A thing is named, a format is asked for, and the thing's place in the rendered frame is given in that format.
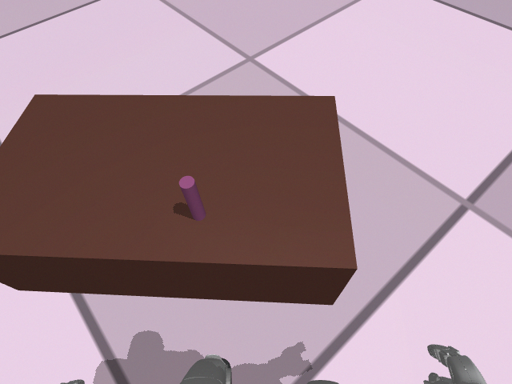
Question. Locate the can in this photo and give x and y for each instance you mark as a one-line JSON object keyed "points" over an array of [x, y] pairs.
{"points": [[192, 197]]}

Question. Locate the right robot hand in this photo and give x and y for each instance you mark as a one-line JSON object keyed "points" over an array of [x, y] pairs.
{"points": [[462, 369]]}

